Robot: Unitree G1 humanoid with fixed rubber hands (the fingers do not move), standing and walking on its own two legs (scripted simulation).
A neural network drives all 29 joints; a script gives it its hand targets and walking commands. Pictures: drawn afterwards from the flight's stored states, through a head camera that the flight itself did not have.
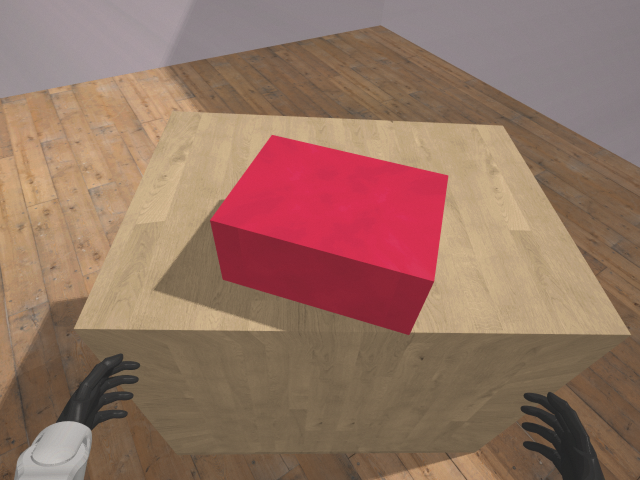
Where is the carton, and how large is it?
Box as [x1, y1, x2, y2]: [210, 135, 447, 334]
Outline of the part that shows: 271,135 210,220 222,278 409,334 434,278 447,175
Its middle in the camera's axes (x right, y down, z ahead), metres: +0.02 -0.02 +0.65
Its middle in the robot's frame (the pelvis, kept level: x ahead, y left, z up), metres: +0.51 +0.00 +0.01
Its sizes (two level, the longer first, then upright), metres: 0.314 0.230 0.140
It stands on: a pedestal, 0.71 m high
